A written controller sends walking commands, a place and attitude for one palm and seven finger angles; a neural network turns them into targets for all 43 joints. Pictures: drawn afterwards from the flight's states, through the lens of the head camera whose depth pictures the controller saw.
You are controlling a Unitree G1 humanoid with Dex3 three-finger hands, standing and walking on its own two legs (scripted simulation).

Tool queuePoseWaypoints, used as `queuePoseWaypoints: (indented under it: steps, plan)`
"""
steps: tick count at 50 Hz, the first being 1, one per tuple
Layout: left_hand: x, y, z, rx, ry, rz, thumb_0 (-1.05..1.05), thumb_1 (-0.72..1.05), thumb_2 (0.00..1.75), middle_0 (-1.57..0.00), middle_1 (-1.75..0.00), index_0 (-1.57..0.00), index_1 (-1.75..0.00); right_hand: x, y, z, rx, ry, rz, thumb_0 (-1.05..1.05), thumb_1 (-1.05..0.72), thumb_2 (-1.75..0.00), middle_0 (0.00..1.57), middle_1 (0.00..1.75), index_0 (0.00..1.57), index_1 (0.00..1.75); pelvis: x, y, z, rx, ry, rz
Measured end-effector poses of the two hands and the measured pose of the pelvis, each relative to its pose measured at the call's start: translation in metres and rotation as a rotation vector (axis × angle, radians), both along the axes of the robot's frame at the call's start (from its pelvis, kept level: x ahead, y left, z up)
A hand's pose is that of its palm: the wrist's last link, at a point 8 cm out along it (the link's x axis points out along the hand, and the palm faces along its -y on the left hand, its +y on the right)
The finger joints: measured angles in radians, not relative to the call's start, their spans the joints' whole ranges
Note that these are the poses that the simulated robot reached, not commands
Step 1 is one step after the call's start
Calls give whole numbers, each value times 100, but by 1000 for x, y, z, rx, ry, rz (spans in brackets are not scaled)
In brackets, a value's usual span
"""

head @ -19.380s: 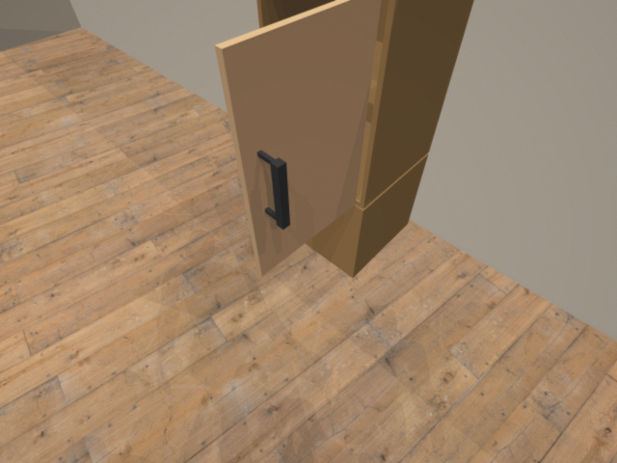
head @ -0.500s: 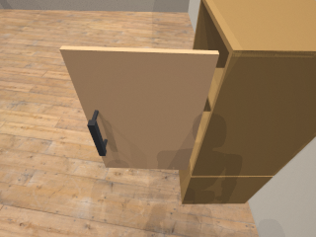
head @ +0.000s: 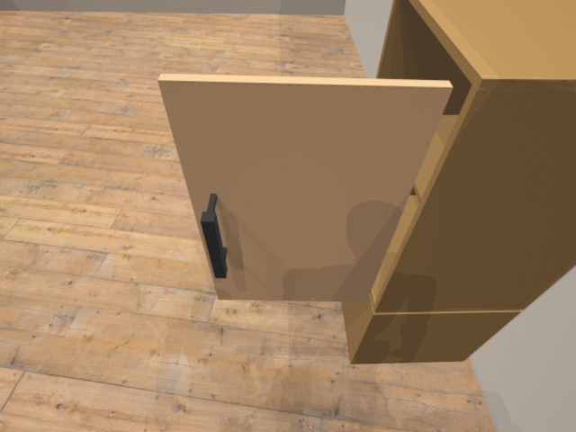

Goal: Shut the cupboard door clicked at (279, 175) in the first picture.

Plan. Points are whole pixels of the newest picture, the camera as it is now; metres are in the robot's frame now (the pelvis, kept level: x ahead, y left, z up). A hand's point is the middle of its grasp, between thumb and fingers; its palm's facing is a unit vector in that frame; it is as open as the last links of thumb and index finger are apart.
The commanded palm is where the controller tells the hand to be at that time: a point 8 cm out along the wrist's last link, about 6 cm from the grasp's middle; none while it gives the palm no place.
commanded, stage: come to a stop and stand still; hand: left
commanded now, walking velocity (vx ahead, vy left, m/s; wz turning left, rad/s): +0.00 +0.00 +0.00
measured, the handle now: (217, 238) +0.44 +0.17 -0.04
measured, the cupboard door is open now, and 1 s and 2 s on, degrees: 88 88 88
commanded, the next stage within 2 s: look again from close up in 0.42 s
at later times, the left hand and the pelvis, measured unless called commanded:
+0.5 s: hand out of the picture +0.04 +0.17 -0.17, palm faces +0.00 -0.98 -0.19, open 7.3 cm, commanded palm none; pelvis +0.02 -0.01 +0.00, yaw -1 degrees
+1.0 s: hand out of the picture +0.02 +0.13 -0.17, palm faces +0.02 -0.99 -0.16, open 7.4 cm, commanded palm none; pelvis +0.02 -0.03 +0.01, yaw +0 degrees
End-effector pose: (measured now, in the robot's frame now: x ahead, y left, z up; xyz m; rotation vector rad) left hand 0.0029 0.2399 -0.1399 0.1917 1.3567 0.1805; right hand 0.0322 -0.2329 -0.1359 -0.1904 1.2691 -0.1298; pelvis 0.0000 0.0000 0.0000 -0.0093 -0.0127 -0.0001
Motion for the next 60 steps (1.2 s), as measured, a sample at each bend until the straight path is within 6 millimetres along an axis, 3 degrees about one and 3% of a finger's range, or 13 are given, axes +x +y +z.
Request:
queuePoseWaypoints:
  steps: [7,19,42,59,60]
  plan:
    - [16,6,2,-3,-4,-16,1,91,90,-20,-30,-20,-30,-11,9,0,4,46,-16,0,-92,-90,20,30,20,30,7,6,2,5,3,-10]
    - [37,-17,-3,-46,-18,-25,1,92,90,-20,-30,-20,-30,-15,9,-1,8,87,-39,1,-91,-90,20,30,20,30,16,1,4,7,-12,-15]
    - [11,-54,-3,-72,58,10,1,91,90,-20,-30,-20,-30,-4,-17,1,10,110,-32,1,-91,-90,20,30,20,30,24,-26,7,9,-11,-7]
    - [9,-66,-2,-71,52,16,1,91,90,-20,-30,-20,-30,-11,-22,1,19,135,-33,1,-92,-90,20,30,20,30,25,-36,9,6,-4,1]
    - [17,-59,2,-54,10,67,2,92,90,-20,-30,-20,-30,-9,-25,3,3,101,-32,1,-92,-90,20,30,20,30,23,-38,7,5,-3,5]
